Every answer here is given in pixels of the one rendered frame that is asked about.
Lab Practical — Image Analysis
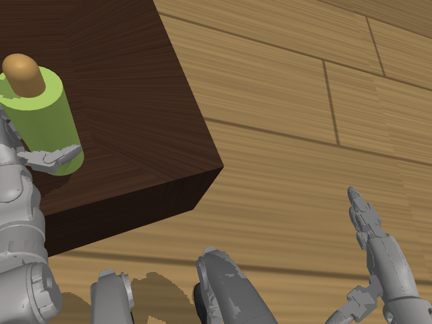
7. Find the bottle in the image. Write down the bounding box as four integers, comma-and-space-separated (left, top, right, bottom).
0, 53, 84, 176

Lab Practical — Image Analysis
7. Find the right robot arm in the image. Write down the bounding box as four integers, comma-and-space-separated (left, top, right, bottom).
383, 296, 432, 324

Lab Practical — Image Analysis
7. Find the left robot hand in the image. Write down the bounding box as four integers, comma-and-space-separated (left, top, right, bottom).
0, 104, 82, 174

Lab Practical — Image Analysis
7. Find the right robot foot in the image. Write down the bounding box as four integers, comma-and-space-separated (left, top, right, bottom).
194, 283, 208, 324

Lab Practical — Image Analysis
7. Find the left robot arm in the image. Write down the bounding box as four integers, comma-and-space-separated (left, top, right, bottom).
0, 164, 63, 324

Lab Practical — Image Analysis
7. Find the right robot hand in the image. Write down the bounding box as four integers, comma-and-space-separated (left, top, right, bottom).
325, 186, 419, 324

